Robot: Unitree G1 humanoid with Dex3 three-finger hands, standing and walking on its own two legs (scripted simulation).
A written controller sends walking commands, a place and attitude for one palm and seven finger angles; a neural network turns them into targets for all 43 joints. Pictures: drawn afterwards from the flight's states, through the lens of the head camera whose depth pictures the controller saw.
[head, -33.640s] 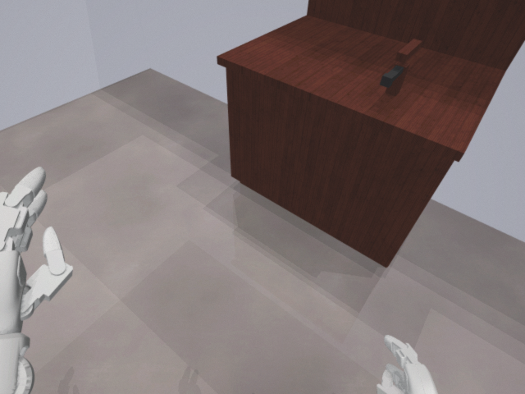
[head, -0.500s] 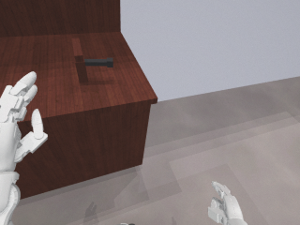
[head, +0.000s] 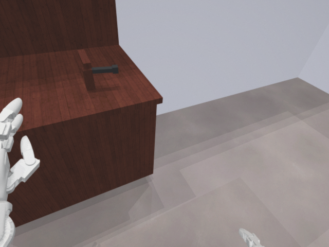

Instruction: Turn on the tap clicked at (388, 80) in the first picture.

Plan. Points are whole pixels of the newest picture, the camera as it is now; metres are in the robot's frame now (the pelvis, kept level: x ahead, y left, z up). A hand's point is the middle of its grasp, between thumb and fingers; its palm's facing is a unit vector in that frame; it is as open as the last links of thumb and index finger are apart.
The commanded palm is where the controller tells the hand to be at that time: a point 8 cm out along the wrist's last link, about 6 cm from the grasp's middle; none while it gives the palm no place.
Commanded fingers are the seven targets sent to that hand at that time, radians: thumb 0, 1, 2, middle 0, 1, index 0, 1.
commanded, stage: stop stepping back and stand still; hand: left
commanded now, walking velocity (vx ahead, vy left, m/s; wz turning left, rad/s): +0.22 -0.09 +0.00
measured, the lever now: (115, 69) +0.82 +0.21 +0.06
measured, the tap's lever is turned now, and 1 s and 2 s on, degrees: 78 78 78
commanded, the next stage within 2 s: stand and check the lever's angle in 0.80 s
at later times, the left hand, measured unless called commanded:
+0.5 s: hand (29, 169) +0.21 +0.25 +0.17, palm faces +0.45 -0.82 -0.37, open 7.4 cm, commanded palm +0.16 +0.28 +0.18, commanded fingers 0.00 0.90 0.90 -0.20 -0.30 -0.20 -0.30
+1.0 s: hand (27, 166) +0.23 +0.26 +0.16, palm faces +0.41 -0.83 -0.38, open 7.4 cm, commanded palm +0.17 +0.30 +0.18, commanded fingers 0.00 0.90 0.90 -0.20 -0.30 -0.20 -0.30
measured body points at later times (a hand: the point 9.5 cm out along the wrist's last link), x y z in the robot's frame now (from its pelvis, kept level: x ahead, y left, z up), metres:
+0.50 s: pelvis +0.01 +0.00 +0.00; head +0.00 -0.01 +0.45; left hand +0.18 +0.29 +0.19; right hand +0.19 -0.25 -0.08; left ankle +0.04 +0.13 -0.73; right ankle -0.01 -0.09 -0.73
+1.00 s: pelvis +0.02 +0.01 +0.01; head +0.03 +0.01 +0.46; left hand +0.20 +0.30 +0.18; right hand +0.20 -0.21 -0.08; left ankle +0.04 +0.13 -0.73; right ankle -0.01 -0.09 -0.73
